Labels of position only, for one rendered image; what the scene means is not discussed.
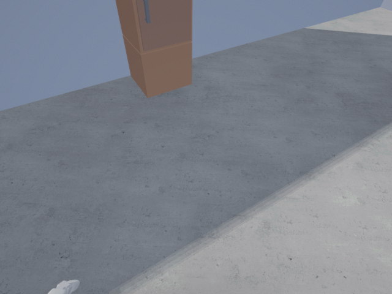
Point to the robot left hand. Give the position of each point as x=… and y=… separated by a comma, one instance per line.
x=65, y=287

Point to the cupboard door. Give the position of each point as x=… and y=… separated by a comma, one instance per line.
x=170, y=22

